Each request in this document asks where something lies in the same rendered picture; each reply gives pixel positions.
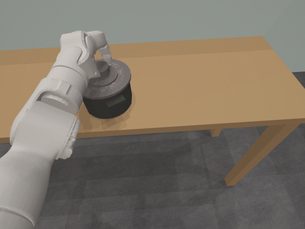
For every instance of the lid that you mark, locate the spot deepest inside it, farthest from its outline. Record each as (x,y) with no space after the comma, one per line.
(114,83)

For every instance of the robot left hand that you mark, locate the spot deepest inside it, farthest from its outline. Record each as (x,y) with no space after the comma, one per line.
(103,48)

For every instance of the robot left upper arm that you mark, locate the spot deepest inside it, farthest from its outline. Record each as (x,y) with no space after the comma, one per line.
(47,133)

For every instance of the knob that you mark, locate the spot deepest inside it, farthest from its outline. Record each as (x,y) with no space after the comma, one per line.
(103,68)

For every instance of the left robot forearm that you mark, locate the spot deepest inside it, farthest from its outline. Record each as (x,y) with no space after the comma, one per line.
(66,82)

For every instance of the table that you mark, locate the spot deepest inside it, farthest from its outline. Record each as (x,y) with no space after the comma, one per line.
(178,86)

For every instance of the pot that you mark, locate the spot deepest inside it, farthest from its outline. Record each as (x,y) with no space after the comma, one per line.
(110,107)

